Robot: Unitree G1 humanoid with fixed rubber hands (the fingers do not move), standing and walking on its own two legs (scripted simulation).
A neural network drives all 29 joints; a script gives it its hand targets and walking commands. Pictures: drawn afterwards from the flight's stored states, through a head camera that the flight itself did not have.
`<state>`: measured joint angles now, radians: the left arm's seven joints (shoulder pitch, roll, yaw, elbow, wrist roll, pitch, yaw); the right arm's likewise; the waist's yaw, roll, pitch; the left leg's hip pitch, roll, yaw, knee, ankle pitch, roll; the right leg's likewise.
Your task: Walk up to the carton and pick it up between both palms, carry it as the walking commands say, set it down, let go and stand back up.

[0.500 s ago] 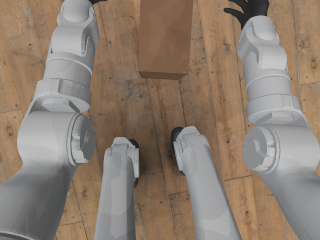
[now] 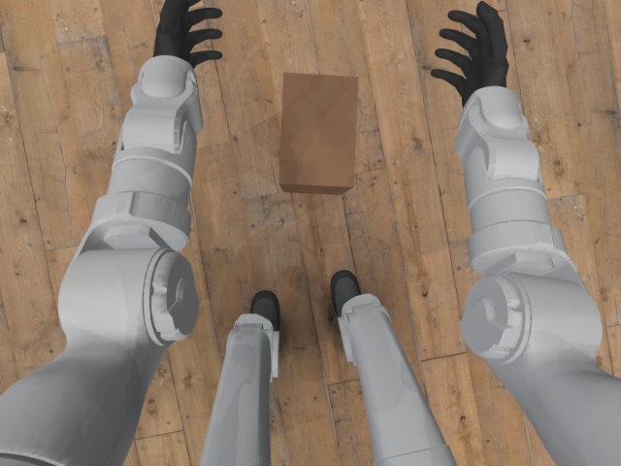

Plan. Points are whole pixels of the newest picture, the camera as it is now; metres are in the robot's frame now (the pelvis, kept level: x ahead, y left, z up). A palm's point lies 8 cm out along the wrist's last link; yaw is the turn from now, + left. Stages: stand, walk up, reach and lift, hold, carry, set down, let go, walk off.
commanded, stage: set down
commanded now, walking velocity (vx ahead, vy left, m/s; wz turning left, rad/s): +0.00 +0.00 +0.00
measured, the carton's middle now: (316, 142) +0.53 -0.07 -0.55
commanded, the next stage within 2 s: let go in 0.12 s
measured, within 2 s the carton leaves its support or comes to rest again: neither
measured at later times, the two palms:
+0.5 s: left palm (125, 156) +0.45 +0.14 -0.06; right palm (534, 153) +0.40 -0.24 -0.05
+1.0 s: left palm out of the picture +0.28 +0.23 +0.04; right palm out of the picture +0.24 -0.24 +0.05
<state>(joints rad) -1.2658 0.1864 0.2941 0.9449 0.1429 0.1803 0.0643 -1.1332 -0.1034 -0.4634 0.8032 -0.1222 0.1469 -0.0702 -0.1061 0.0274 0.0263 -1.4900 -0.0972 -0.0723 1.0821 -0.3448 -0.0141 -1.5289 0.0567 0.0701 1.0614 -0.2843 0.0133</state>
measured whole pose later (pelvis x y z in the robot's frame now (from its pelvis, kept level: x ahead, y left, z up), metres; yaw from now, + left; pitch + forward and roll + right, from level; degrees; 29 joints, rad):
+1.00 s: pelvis +0.09 +0.00 +0.12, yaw -2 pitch +4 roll +0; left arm 0.15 0.21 0.07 0.49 0.02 0.03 -0.02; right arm 0.20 -0.22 -0.06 0.44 0.01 0.04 0.08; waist -0.02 -0.01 0.05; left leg -0.24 -0.05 -0.07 0.43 -0.26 0.02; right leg -0.29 0.04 0.08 0.44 -0.22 0.00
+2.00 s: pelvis +0.10 -0.01 +0.11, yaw +0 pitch +0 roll +0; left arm 0.17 0.33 0.04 0.78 0.03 0.01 0.02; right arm 0.19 -0.34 -0.02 0.74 -0.04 0.01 -0.03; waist 0.01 0.03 0.01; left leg -0.15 -0.03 -0.08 0.48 -0.33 0.00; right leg -0.19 0.05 0.03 0.49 -0.29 -0.03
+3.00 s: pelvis +0.08 -0.01 +0.12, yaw -1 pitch -2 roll +0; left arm 0.13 0.37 0.01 1.00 0.02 -0.01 0.01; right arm 0.15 -0.39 0.01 0.97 -0.02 -0.01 -0.02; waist 0.00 0.02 0.02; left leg -0.08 -0.02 -0.07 0.36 -0.24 0.00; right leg -0.13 0.04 0.05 0.37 -0.21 -0.02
